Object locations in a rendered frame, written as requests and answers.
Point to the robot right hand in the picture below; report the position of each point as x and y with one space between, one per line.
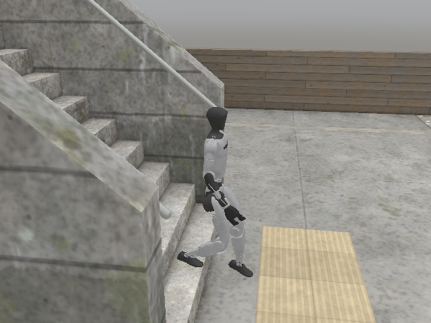
231 213

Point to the right robot forearm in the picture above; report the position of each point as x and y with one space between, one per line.
210 182

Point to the right robot upper arm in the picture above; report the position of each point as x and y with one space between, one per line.
211 149

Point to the left robot shin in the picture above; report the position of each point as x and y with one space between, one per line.
238 247

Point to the robot shin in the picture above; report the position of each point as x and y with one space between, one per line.
210 248
238 247

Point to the right robot shin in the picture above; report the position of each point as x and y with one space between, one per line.
210 248

